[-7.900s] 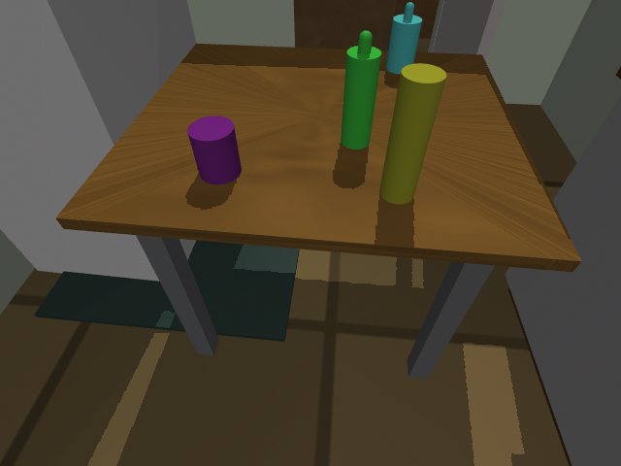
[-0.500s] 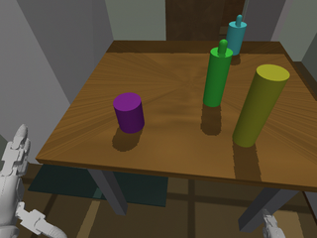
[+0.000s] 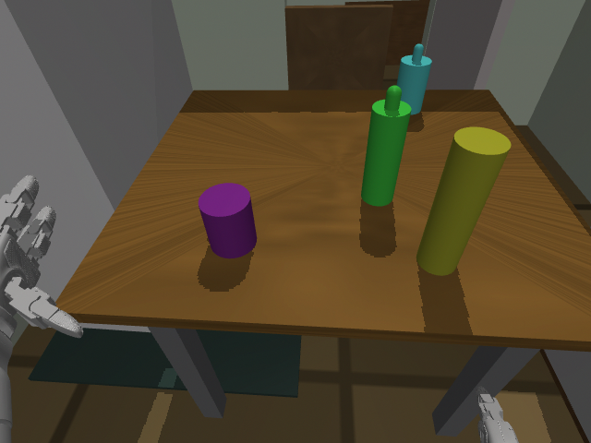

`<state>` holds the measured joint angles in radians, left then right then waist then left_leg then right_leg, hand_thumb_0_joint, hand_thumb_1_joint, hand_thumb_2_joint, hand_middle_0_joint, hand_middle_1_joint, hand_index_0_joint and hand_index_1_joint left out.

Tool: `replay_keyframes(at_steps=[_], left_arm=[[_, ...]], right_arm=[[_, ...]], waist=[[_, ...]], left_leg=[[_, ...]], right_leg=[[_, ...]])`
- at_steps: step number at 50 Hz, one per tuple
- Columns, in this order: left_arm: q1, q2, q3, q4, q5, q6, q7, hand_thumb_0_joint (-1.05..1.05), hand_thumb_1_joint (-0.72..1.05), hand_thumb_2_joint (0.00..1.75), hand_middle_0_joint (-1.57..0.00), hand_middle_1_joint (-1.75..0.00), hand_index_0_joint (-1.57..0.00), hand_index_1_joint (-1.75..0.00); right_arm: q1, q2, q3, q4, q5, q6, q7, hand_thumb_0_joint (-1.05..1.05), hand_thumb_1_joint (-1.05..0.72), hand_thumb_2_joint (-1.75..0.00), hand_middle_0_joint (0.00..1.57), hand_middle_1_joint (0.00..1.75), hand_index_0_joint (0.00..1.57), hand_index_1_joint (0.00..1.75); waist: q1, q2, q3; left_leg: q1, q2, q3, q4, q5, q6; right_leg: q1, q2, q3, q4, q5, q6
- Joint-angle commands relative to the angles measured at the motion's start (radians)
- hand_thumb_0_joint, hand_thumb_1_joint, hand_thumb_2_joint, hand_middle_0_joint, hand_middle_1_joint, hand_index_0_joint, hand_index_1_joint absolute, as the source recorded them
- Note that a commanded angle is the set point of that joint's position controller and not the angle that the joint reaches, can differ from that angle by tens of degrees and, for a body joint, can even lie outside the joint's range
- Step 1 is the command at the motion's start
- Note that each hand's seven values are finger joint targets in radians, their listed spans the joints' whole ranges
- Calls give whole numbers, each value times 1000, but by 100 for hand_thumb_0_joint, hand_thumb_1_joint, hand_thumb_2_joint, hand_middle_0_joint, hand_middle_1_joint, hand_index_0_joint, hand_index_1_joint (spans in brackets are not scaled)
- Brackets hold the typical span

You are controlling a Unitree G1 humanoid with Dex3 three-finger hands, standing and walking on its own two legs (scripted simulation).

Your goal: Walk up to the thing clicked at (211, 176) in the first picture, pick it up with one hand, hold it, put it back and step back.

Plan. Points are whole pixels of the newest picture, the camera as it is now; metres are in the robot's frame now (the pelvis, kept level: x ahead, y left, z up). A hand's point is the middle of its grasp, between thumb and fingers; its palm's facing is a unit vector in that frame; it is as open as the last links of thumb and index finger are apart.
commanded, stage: go down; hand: left
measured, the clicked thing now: (225, 216) +0.52 +0.15 +0.02
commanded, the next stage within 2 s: none
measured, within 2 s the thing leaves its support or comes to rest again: neither
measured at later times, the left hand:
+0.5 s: hand (62, 228) +0.35 +0.32 +0.16, palm faces +0.11 -0.99 -0.01, open 17.7 cm
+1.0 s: hand (68, 217) +0.38 +0.32 +0.15, palm faces +0.09 -1.00 +0.00, open 17.7 cm
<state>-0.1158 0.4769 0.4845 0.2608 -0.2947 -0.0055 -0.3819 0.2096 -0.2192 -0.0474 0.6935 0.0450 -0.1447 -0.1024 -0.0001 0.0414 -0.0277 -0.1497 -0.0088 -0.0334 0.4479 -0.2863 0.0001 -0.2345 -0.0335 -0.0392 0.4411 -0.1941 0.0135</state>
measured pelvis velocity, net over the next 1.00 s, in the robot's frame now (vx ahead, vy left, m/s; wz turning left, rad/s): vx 0.01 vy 0.00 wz -0.01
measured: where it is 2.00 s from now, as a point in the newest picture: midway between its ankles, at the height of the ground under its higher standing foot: outside the picture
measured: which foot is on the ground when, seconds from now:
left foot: down 0.00-1.00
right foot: down 0.00-1.00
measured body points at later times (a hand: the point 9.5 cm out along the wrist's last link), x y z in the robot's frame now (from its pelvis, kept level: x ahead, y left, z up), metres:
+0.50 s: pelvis +0.00 +0.00 +0.00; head +0.01 -0.01 +0.45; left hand +0.34 +0.37 +0.16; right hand +0.15 -0.26 -0.09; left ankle -0.03 +0.12 -0.74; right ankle +0.03 -0.13 -0.74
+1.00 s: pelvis +0.01 +0.00 +0.00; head +0.03 +0.00 +0.45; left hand +0.37 +0.38 +0.16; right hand +0.16 -0.27 -0.09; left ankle -0.03 +0.12 -0.74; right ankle +0.03 -0.13 -0.74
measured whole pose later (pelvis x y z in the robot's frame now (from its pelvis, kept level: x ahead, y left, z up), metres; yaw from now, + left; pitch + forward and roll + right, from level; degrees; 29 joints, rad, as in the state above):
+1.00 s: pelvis +0.01 +0.00 +0.00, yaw +0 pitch +7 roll -1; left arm -0.55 0.70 0.54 0.93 -0.25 -0.06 -0.56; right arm 0.18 -0.25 0.03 0.74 0.02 -0.20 -0.16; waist -0.05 0.01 -0.08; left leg -0.30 0.00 -0.03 0.48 -0.30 0.00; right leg -0.37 -0.02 -0.04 0.45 -0.19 0.01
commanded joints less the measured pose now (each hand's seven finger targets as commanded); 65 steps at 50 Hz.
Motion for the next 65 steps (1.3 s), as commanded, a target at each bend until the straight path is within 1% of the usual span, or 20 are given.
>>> replay_keyframes(at_steps=[1, 6, 10, 11, 13, 15, 19, 26, 27, 31, 45, 48, 49, 51, 54, 57, 58, 60, 61, 65], left_arm=[[-359, 330, 120, -105, -30, -23, -51, 0, -61, 8, -3, -3, -3, -4], [-478, 363, 113, -21, -25, -12, -81, 0, -60, 9, -3, -3, -3, -4], [-596, 403, 104, 18, -21, -7, -103, 0, -61, 8, -3, -3, -4, -4], [-619, 444, 126, 36, -15, -13, -106, 0, -60, 9, -3, -3, -3, -4], [-541, 402, 99, 213, -8, 7, -120, 0, -60, 8, -4, -3, -4, -4], [-679, 468, 112, 107, 2, -21, -123, 0, -61, 8, -4, -4, -4, -4], [-625, 440, 94, 284, 3, -15, -137, 0, -61, 8, -4, -5, -4, -5], [-722, 522, 109, 335, 18, -57, -148, 0, -61, 7, -4, -4, -5, -4], [-745, 547, 126, 283, 18, -68, -147, 0, -61, 8, -4, -4, -4, -4], [-754, 550, 110, 351, 25, -79, -156, 0, -59, 7, -4, -3, -5, -4], [-836, 607, 116, 387, 24, -121, -185, 0, -59, 7, -5, -4, -5, -4], [-769, 563, 89, 496, 22, -114, -193, 0, -59, 7, -5, -4, -5, -4], [-824, 594, 104, 450, 20, -125, -194, 0, -61, 7, -5, -4, -5, -5], [-843, 655, 137, 455, 30, -130, -183, 0, -58, 7, -5, -4, -5, -4], [-803, 579, 95, 516, 28, -125, -191, 0, -58, 7, -5, -4, -5, -4], [-862, 653, 124, 473, 30, -147, -190, 0, -58, 7, -5, -4, -5, -5], [-886, 684, 136, 458, 37, -152, -188, 0, -57, 7, -5, -4, -5, -4], [-845, 633, 116, 526, 37, -143, -195, 0, -56, 8, -4, -5, -5, -5], [-840, 627, 116, 526, 29, -143, -196, 0, -57, 7, -5, -5, -5, -5], [-859, 665, 122, 555, 34, -149, -202, 0, -57, 7, -5, -4, -5, -4]], right_arm=[[-74, -171, -47, -142, -1, -64, -18, 0, 54, -5, 5, 5, 5, 5], [-88, -144, -2, -146, -3, -81, -24, 0, 55, -5, 5, 5, 5, 5], [-85, -143, 7, -117, -6, -92, -33, 0, 55, -5, 5, 5, 5, 5], [-98, -167, -3, -150, -7, -97, -38, 0, 55, -5, 5, 5, 5, 5], [-80, -188, -18, -109, -11, -93, -46, 0, 55, -5, 5, 5, 5, 5], [-89, -164, 4, -132, -13, -104, -47, 0, 55, -5, 5, 5, 5, 5], [-71, -172, 6, -134, -15, -106, -50, 0, 56, -5, 5, 5, 5, 5], [-86, -190, 6, -153, -22, -109, -57, 0, 56, -5, 5, 5, 5, 5], [-79, -173, 16, -116, -23, -107, -56, 0, 56, -5, 5, 5, 5, 5], [-78, -178, 16, -129, -21, -106, -59, 0, 55, -5, 5, 5, 5, 5], [-111, -171, 35, -109, -22, -106, -63, 0, 55, -5, 5, 5, 5, 5], [-103, -182, 31, -67, -24, -106, -62, 0, 54, -5, 5, 5, 5, 5], [-117, -170, 46, -97, -23, -107, -62, 0, 54, -5, 5, 5, 5, 5], [-96, -199, 12, -69, -25, -104, -70, 0, 54, -5, 5, 5, 5, 5], [-107, -172, 37, -87, -24, -106, -65, 0, 54, -5, 5, 5, 5, 5], [-107, -226, 4, -120, -29, -113, -65, 0, 54, -5, 5, 5, 5, 5], [-98, -204, 15, -107, -29, -111, -65, 0, 54, -5, 5, 5, 5, 5], [-110, -163, 42, -95, -26, -108, -60, 0, 55, -5, 5, 5, 5, 5], [-119, -185, 21, -109, -24, -112, -63, 0, 55, -5, 5, 5, 5, 5], [-98, -185, 37, -97, -27, -111, -64, 0, 55, -5, 5, 5, 5, 5]], waist=[[16, 34, -200], [18, 51, -199], [6, 92, -225], [3, 80, -259], [-9, 21, -200], [-5, 64, -263], [-13, 11, -218], [-20, 34, -300], [-3, 65, -305], [-28, 70, -308], [-34, 87, -367], [-43, 66, -316], [-40, 87, -349], [-39, 94, -378], [-53, 68, -319], [-53, 94, -392], [-49, 106, -387], [-48, 83, -355], [-57, 65, -353], [-53, 88, -355]], left_leg=[[-22, 0, 8, -68, 286, 3], [-32, -2, 10, -65, 281, 3], [-20, -2, 9, -59, 286, 4], [-13, -3, 8, -57, 295, 5], [-42, -5, 9, -53, 281, 11], [-14, -11, 15, -50, 269, 13], [-46, -6, 10, -51, 257, 15], [-32, -4, 10, -28, 329, 6], [-34, -6, 11, -29, 327, 5], [-25, -4, 10, -23, 336, 4], [-37, -3, 7, -3, 358, 4], [-63, 3, 3, -4, 369, 0], [-50, -1, 6, 3, 371, 2], [-44, 0, 4, 9, 387, 1], [-56, 3, 3, 3, 369, 2], [-23, 6, -2, 17, 395, -5], [-40, 2, 1, 17, 378, -2], [-75, -1, 3, 10, 351, 2], [-71, -3, 5, 14, 338, 7], [-83, -3, 3, 22, 347, 4]], right_leg=[[111, 22, -25, -30, 180, -31], [86, 20, -19, -30, 173, -33], [73, 21, -16, -28, 187, -35], [88, 20, -15, -29, 196, -33], [66, 20, -12, -35, 191, -30], [62, 17, -10, -34, 186, -28], [43, 23, -14, -37, 174, -27], [57, 22, -8, -23, 235, -31], [56, 20, -7, -17, 234, -33], [37, 22, -7, -19, 240, -34], [35, 24, -1, -7, 264, -37], [10, 29, -2, -6, 265, -42], [15, 26, 0, -8, 268, -39], [29, 25, -1, 1, 281, -41], [-3, 30, -5, -3, 265, -40], [-10, 30, -4, 0, 267, -44], [4, 27, -2, -2, 266, -41], [11, 25, 0, 1, 261, -41], [3, 26, 1, 1, 258, -37], [-8, 26, -1, 3, 254, -40]])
